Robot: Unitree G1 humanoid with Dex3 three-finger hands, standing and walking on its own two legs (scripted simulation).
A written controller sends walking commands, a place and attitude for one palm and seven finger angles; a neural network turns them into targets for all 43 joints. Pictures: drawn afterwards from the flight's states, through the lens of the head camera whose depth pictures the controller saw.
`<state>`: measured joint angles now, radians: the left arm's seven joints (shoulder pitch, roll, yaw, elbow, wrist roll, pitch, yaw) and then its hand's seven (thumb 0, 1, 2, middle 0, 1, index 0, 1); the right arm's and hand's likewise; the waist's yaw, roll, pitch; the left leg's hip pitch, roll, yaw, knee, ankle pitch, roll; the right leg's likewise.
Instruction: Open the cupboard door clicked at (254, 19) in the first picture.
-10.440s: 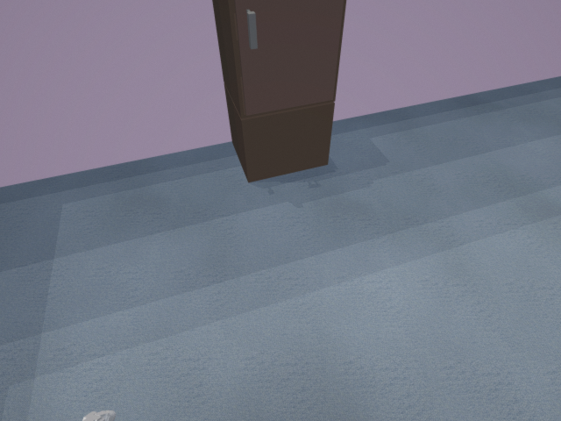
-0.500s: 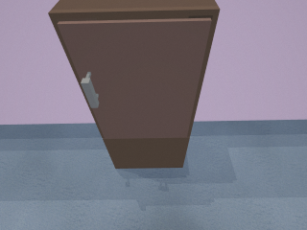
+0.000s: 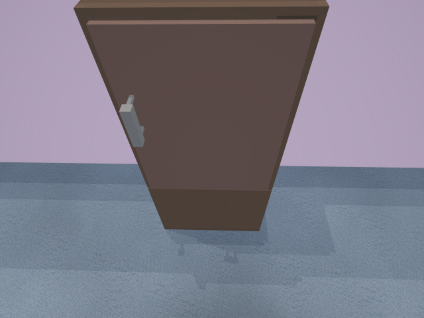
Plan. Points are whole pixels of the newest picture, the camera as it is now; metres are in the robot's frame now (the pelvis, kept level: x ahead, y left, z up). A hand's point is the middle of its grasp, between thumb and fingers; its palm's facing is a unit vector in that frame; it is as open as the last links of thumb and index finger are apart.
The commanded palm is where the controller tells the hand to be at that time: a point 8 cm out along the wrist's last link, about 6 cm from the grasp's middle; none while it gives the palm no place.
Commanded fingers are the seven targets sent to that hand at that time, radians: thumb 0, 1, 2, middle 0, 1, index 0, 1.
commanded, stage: come to a stop and stand still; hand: left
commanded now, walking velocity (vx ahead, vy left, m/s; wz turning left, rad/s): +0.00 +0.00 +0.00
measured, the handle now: (134, 120) +0.54 +0.24 +0.03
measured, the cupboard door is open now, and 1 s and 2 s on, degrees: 0 0 0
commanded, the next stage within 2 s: look again from close up in 1.24 s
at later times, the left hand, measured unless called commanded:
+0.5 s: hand out of the picture +0.00 +0.21 -0.16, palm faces +0.00 -0.97 -0.23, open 7.4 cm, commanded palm none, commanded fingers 0.00 0.90 0.90 -0.20 -0.30 -0.20 -0.30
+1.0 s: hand out of the picture +0.01 +0.20 -0.17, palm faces -0.01 -0.98 -0.18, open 7.4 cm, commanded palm none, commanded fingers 0.00 0.90 0.90 -0.20 -0.30 -0.20 -0.30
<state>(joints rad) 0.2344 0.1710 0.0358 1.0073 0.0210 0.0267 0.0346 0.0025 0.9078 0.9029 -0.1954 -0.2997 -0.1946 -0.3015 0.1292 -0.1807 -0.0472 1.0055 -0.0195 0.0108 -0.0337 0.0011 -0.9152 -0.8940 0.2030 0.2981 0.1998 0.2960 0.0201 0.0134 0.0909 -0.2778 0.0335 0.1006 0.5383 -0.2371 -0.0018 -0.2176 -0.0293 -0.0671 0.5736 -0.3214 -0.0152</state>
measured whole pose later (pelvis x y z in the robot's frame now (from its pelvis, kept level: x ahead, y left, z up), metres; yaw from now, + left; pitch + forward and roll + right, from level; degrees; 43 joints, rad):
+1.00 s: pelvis +0.00 +0.03 +0.01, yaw -1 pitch +0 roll +0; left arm 0.28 0.16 -0.02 1.09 0.01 -0.01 0.03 0.00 0.90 0.90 -0.20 -0.30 -0.20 -0.30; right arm 0.23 -0.17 0.01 1.11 -0.01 -0.03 -0.02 0.00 -0.92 -0.89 0.20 0.30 0.20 0.30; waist 0.01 -0.01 0.02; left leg -0.20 -0.02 0.08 0.46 -0.25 0.04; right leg -0.18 -0.03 -0.04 0.47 -0.28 0.01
